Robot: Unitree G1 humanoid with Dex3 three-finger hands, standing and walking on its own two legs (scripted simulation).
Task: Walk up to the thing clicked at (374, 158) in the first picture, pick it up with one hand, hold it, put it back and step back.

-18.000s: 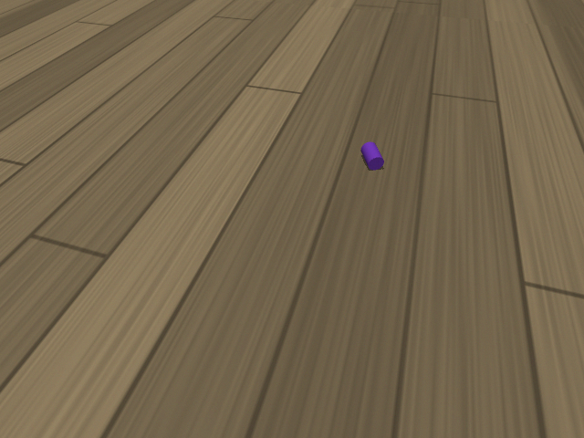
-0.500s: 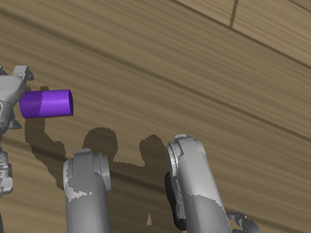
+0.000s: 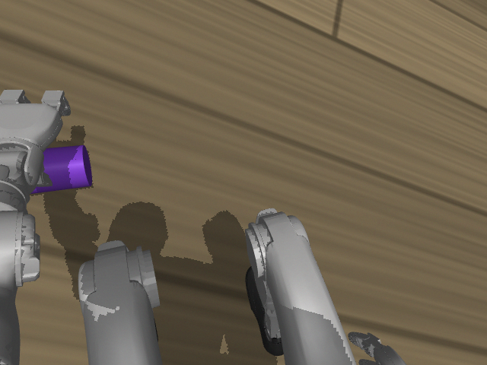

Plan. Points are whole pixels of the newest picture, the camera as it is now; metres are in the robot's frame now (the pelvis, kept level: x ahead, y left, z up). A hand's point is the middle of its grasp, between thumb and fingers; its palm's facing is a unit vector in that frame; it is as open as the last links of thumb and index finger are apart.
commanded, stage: approach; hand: left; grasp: from above
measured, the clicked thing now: (49, 169) +0.49 +0.29 -0.29
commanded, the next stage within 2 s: close in in 0.26 s
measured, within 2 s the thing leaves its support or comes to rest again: neither
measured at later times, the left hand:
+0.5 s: hand (9, 155) +0.48 +0.31 -0.16, palm faces -0.46 -0.06 -0.89, open 13.3 cm
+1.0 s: hand (39, 171) +0.47 +0.29 -0.23, palm faces -0.45 -0.09 -0.89, open 13.5 cm
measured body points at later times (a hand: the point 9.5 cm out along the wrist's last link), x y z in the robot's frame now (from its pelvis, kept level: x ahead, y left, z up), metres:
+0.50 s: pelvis +0.00 +0.00 -0.01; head +0.24 +0.09 +0.36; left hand +0.50 +0.32 -0.11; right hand +0.06 -0.27 -0.10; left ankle +0.07 +0.13 -0.30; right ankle +0.11 -0.16 -0.30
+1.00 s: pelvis +0.00 +0.00 -0.03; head +0.26 +0.10 +0.33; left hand +0.49 +0.30 -0.18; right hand +0.03 -0.27 -0.10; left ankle +0.07 +0.13 -0.30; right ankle +0.11 -0.15 -0.30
